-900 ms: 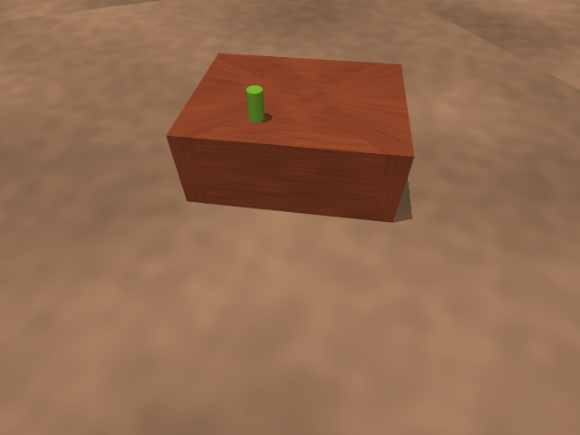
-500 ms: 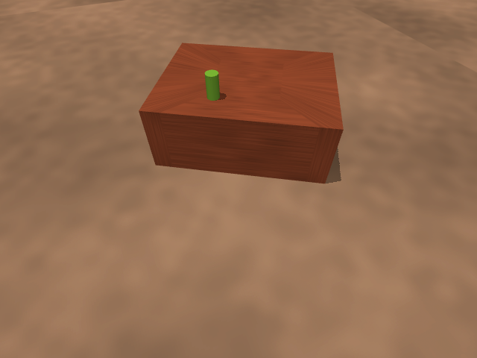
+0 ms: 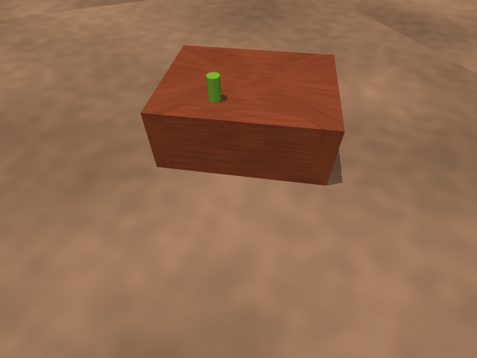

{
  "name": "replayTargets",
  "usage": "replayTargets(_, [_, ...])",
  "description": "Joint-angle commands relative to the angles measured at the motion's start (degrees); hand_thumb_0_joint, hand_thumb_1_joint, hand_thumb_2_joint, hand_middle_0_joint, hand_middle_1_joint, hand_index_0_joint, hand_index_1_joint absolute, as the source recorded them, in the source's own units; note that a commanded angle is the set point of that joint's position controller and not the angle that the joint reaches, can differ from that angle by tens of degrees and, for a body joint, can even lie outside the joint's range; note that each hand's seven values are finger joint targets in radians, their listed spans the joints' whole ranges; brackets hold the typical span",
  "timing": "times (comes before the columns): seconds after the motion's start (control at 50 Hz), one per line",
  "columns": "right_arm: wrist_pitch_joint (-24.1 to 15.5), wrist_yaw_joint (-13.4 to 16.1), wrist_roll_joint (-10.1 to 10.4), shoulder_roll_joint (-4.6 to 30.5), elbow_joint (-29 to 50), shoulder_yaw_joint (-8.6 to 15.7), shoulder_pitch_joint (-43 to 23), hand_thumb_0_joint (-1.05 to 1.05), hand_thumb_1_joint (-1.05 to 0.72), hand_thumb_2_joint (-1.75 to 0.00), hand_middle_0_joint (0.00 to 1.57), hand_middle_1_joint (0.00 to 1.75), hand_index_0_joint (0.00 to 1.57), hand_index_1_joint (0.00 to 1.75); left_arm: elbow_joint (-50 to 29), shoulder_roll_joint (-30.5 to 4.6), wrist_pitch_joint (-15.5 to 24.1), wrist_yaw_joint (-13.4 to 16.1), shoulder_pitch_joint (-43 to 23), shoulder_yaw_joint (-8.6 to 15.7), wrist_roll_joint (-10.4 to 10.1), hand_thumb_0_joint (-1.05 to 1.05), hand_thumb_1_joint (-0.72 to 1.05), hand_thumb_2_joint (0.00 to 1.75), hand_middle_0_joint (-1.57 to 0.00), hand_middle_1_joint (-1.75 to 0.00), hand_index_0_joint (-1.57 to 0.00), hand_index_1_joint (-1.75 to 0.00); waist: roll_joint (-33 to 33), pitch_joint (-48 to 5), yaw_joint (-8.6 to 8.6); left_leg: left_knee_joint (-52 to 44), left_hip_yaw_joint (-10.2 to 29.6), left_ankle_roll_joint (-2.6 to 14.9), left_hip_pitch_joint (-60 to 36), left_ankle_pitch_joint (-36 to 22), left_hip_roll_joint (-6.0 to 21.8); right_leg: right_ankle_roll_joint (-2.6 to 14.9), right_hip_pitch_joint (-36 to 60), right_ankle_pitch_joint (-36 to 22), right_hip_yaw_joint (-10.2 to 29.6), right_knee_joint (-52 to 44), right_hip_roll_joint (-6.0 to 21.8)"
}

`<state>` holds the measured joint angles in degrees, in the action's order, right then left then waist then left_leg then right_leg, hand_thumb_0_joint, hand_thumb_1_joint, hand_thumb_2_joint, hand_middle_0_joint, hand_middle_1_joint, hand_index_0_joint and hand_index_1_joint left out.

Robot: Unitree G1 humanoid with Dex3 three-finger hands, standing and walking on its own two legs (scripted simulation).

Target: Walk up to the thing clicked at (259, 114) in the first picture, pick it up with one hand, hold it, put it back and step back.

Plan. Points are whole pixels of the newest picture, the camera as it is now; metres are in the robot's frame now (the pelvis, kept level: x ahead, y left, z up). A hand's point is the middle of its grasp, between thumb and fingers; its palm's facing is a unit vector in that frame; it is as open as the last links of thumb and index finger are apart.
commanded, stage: stand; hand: left
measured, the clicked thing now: (214, 87) +1.41 +0.17 -0.33
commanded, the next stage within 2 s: walk up in 0.22 s
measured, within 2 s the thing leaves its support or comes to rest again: neither
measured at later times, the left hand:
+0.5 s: hand out of the picture +0.13 +0.25 -0.14, palm faces -0.12 -0.90 -0.43, open 7.4 cm
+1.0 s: hand (151, 306) +0.27 +0.21 -0.17, palm faces -0.05 -0.92 -0.38, open 7.4 cm
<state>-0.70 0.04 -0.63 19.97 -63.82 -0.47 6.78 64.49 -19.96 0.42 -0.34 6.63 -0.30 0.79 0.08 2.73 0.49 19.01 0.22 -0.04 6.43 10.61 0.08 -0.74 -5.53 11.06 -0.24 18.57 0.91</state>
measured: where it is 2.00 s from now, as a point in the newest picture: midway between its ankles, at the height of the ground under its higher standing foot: (251, 263)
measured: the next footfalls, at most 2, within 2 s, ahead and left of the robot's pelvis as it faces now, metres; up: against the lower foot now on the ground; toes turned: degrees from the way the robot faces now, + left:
right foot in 0.52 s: +0.15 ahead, -0.18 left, +0.00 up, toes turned -8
left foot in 1.00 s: +0.43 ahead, +0.06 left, +0.00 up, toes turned +1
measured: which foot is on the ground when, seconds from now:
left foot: down 0.00-0.52, up 0.54-0.98, down 1.00-1.00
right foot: down 0.00-0.28, up 0.30-0.50, down 0.52-1.00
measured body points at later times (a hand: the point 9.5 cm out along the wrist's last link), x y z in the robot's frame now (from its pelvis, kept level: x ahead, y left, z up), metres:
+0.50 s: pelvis +0.04 -0.04 -0.01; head +0.05 -0.06 +0.44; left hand +0.13 +0.30 -0.11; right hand +0.05 -0.37 -0.14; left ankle +0.00 +0.12 -0.75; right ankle +0.10 -0.17 -0.74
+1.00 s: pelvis +0.26 -0.07 -0.03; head +0.29 -0.06 +0.42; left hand +0.27 +0.26 -0.14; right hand +0.35 -0.38 -0.14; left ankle +0.39 +0.06 -0.75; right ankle +0.11 -0.17 -0.75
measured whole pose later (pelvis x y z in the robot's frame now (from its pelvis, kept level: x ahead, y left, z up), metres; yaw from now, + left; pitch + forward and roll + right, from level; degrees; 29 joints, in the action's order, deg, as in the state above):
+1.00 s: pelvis +0.26 -0.07 -0.03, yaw -3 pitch -2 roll -2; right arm 0.2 -6.0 -2.6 23.3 -51.5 4.6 10.2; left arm 52.5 -22.8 5.1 -1.3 21.6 2.6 0.7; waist 2.4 5.4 2.6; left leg 32.0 -0.6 2.1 25.4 6.2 4.5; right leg 0.0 4.0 25.7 -5.9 23.5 -0.7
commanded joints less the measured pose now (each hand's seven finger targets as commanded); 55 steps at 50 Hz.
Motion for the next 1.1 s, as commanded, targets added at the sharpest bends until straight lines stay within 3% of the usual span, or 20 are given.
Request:
replayTargets(0.0, [-1.32, 0.52, 0.26, 12.35, 3.45, 2.62, -2.27, 0.0, -0.9, -0.9, 0.2, 0.3, 0.2, 0.3, -3.54, -11.87, 1.55, 0.9, -1.67, 2.47, -0.1, 0.0, 0.9, 0.9, -0.2, -0.3, -0.2, -0.3, -0.07, -4.51, -0.25, -1.93, 5.4, 1.95, -1.51, -9.48, 7.32, 1.98, 0.04, -8.92, 5.09, -2.88, 6.7])
replayTargets(0.18, [-1.33, 0.57, 0.15, 12.25, 3.23, 2.48, -2.04, 0.0, -0.9, -0.9, 0.2, 0.3, 0.2, 0.3, -3.5, -11.83, 1.36, 0.87, -1.96, 2.48, -0.28, 0.0, 0.9, 0.9, -0.2, -0.3, -0.2, -0.3, 0.58, -3.16, -0.2, -3.04, 5.69, 1.57, 0.03, -8.13, 7.18, 1.98, -0.03, -6.7, 4.97, -2.85, 6.57])
replayTargets(0.2, [-2.12, -0.94, -1.26, 18.07, 6.53, 6.65, 1.24, 0.0, -0.9, -0.9, 0.2, 0.3, 0.2, 0.3, -7.34, -17.95, 2.25, -0.76, 1.41, 5.7, 0.72, 0.0, 0.9, 0.9, -0.2, -0.3, -0.2, -0.3, 1.92, -8.09, -0.96, 0.76, 6.39, 5.63, -2.6, 23.89, 5.65, 4.31, -2.7, 20.41, 5.09, 3.12, 3.21])
replayTargets(0.22, [-2.11, -1.49, -1.76, 18.51, 5.82, 7.23, 1.94, 0.0, -0.9, -0.9, 0.2, 0.3, 0.2, 0.3, -7.16, -17.05, 2.28, -1.31, 0.49, 5.84, 1.23, 0.0, 0.9, 0.9, -0.2, -0.3, -0.2, -0.3, 4.28, -3.49, -1.37, -1.18, 9.69, 7.27, -1.02, 33.36, 7.6, 4.58, -11.18, 26.32, 4.67, 7.24, 3.03])
replayTargets(0.26, [-2.16, -1.82, -1.62, 19.09, 6.05, 8.33, 4.81, 0.0, -0.9, -0.9, 0.2, 0.3, 0.2, 0.3, -9.69, -14.09, 2.06, -2.15, -4.8, 5.47, 1.25, 0.0, 0.9, 0.9, -0.2, -0.3, -0.2, -0.3, 10.66, 2.6, -4.67, -10.78, 19.31, 11.56, -4.5, 37.36, 16.28, 2.38, -25.67, 17.66, -2.52, 22.65, -0.95])
replayTargets(0.3, [-3.08, -1.68, -1.78, 19.77, 7.16, 9.3, 5.62, 0.0, -0.9, -0.9, 0.2, 0.3, 0.2, 0.3, -11.73, -14.6, 2.75, -2.25, -5.16, 5.69, 1.15, 0.0, 0.9, 0.9, -0.2, -0.3, -0.2, -0.3, 6.86, 5.12, -4.77, -12.14, 24.62, 15.84, -8.22, 27.64, 22.89, 2.58, -31.95, 17.11, 3.81, 26.31, 4.07])
replayTargets(0.42, [-3.04, -3.1, -1.69, 18.77, 12.4, 9.41, -1.1, 0.0, -0.9, -0.9, 0.2, 0.3, 0.2, 0.3, -11.55, -14.76, 3.25, -3.92, 3.44, 6.4, 0.46, 0.0, 0.9, 0.9, -0.2, -0.3, -0.2, -0.3, 12.16, 2.15, -0.22, -9.11, 9.31, 11.37, 2.37, 22.35, 14.56, 1.63, -15.63, 10.03, -1.23, 19.02, 3.6])
replayTargets(0.48, [-2.07, -3.5, -1.97, 15.14, 14.73, 8.43, -4.97, 0.0, -0.9, -0.9, 0.2, 0.3, 0.2, 0.3, -6.27, -16.48, 3.92, -2.71, 18.43, 8.42, 0.43, 0.0, 0.9, 0.9, -0.2, -0.3, -0.2, -0.3, 1.61, -3.37, 7.68, 11.24, -1.45, 7.26, 18.56, 23.04, 7.04, 1.72, 11.39, -0.74, -4.31, 10.06, 0.75])
replayTargets(0.5, [-1.88, -3.46, -2.19, 11.27, 15.06, 7.09, -3.21, 0.0, -0.9, -0.9, 0.2, 0.3, 0.2, 0.3, -4.39, -20.35, 4.31, -1.68, 25.34, 9.89, 0.76, 0.0, 0.9, 0.9, -0.2, -0.3, -0.2, -0.3, -13.29, -5.83, 10.86, 30.23, -6.02, 5.33, 28.26, 26.45, 1.34, 2.06, 20.51, 8.77, 2.59, 5.59, 3.23])
replayTargets(0.52, [-1.51, -3.48, -1.81, 8.83, 16.36, 5.9, -1.34, 0.0, -0.9, -0.9, 0.2, 0.3, 0.2, 0.3, -5.96, -23.75, 4.56, -0.86, 27.55, 10.76, 1.47, 0.0, 0.9, 0.9, -0.2, -0.3, -0.2, -0.3, -20.44, -4.1, 10.96, 43.56, 0.23, 3.03, 36.91, 27.32, -4.35, 3.74, 17.62, 29.2, 24.79, -4.52, 14.21])
replayTargets(0.54, [-0.84, -3.18, -1.11, 12.34, 15.97, 6.78, 1.07, 0.0, -0.9, -0.9, 0.2, 0.3, 0.2, 0.3, -9.62, -24.35, 4.72, -0.73, 18.58, 9.87, 1.66, 0.0, 0.9, 0.9, -0.2, -0.3, -0.2, -0.3, -12.1, -1.94, 5.97, 47.75, 5.66, 1.89, 33.9, 21.63, -2.8, 8.47, 7.29, 43.48, 39.95, -14.54, 23.2])
replayTargets(0.56, [-0.89, -3.07, -1.21, 16.24, 15.06, 7.75, 1.8, 0.0, -0.9, -0.9, 0.2, 0.3, 0.2, 0.3, -12.62, -25.91, 4.85, -0.94, 11.82, 9.61, 1.13, 0.0, 0.9, 0.9, -0.2, -0.3, -0.2, -0.3, -8.87, 2.81, 3.3, 47.31, 7.65, 1.96, 32.4, 18.12, 1.8, 12.83, 0.37, 44.91, 42.07, -15.29, 25.13])
replayTargets(0.62, [-1.26, -3.63, -0.01, 16.38, 11.13, 7.67, 6.57, 0.0, -0.9, -0.9, 0.2, 0.3, 0.2, 0.3, -14.14, -19.61, 6.06, -0.65, 6.61, 8.04, -0.27, 0.0, 0.9, 0.9, -0.2, -0.3, -0.2, -0.3, -5.09, 6.01, -0.46, 44.45, 9.69, 1.88, 27.98, 7.21, 4.09, 8.08, -3.93, 24.39, 20.56, -12.09, 14.99])
replayTargets(0.68, [-0.49, -4.59, -0.18, 14.97, 10.83, 7.7, 9.52, 0.0, -0.9, -0.9, 0.2, 0.3, 0.2, 0.3, -14.14, -18.14, 6.85, -0.5, 8.18, 7.41, -0.63, 0.0, 0.9, 0.9, -0.2, -0.3, -0.2, -0.3, -5.51, 6.22, -0.93, 40.51, 7.94, 0.47, 24.43, 0.35, 3.41, 6.82, -6.76, 14.39, 11.1, -12.11, 12.16])
replayTargets(0.88, [-1.44, -6.12, -1.63, 11.9, 19.61, 7.01, -5.02, 0.0, -0.9, -0.9, 0.2, 0.3, 0.2, 0.3, -15.04, -18.62, 6.5, 0.13, 16.0, 8.01, -0.48, 0.0, 0.9, 0.9, -0.2, -0.3, -0.2, -0.3, -5.14, 4.39, 3.83, 14.62, -0.95, 0.76, 23.33, -4.03, 5.18, 7.91, 5.8, -17.17, 1.03, -2.98, 11.34])
replayTargets(0.96, [-1.74, -5.5, -1.74, 12.81, 18.64, 8.36, 2.39, 0.0, -0.9, -0.9, 0.2, 0.3, 0.2, 0.3, -16.84, -19.85, 5.97, 0.67, 13.03, 7.73, -0.86, 0.0, 0.9, 0.9, -0.2, -0.3, -0.2, -0.3, -2.72, -1.29, -1.1, 10.35, -3.44, 4.28, 9.81, -3.18, 2.88, 9.13, 4.59, -27.19, 0.21, 9.08, 12.18])
replayTargets(1.0, [-2.36, -4.35, -3.15, 18.36, 15.22, 10.82, 17.56, 0.0, -0.9, -0.9, 0.2, 0.3, 0.2, 0.3, -18.01, -15.04, 5.41, 0.87, 16.21, 5.92, -1.52, 0.0, 0.9, 0.9, -0.2, -0.3, -0.2, -0.3, 9.44, -10.89, -7.61, 7.14, 4.41, 9.75, -13.7, 3.07, 5.92, 5.19, -9.95, -19.46, -3.39, 36.9, 5.57])
replayTargets(1.02, [-2.75, -3.63, -2.95, 22.67, 16.78, 12.28, 19.87, 0.0, -0.9, -0.9, 0.2, 0.3, 0.2, 0.3, -18.6, -11.21, 5.39, 0.65, 20.05, 5.17, -2.96, 0.0, 0.9, 0.9, -0.2, -0.3, -0.2, -0.3, 21.08, -15.44, -7.58, 4.24, 30.26, 15.18, -25.97, 5.59, 19.75, 2.01, -26.93, 9.36, -1.92, 50.53, -5.68])
replayTargets(1.04, [-2.63, -3.31, -0.48, 21.83, 16.95, 12.02, 18.37, 0.0, -0.9, -0.9, 0.2, 0.3, 0.2, 0.3, -17.52, -16.13, 5.04, 1.34, 17.86, 6.05, -2.59, 0.0, 0.9, 0.9, -0.2, -0.3, -0.2, -0.3, 15.07, -15.67, -7.53, 0.36, 37.11, 19.72, -25.8, 5.49, 23.22, 4.19, -30.71, 20.88, 2.5, 55.23, -4.54])
replayTargets(1.08, [-2.2, -2.42, 0.93, 17.96, 19.23, 10.4, 12.25, 0.0, -0.9, -0.9, 0.2, 0.3, 0.2, 0.3, -17.92, -17.29, 5.46, 0.98, 14.05, 5.14, -2.1, 0.0, 0.9, 0.9, -0.2, -0.3, -0.2, -0.3, 6.11, -8.71, -5.08, -0.13, 22.19, 16.66, -12.92, -3.48, 20.29, 4.29, -29.42, 14.93, 7.51, 55.86, 0.05])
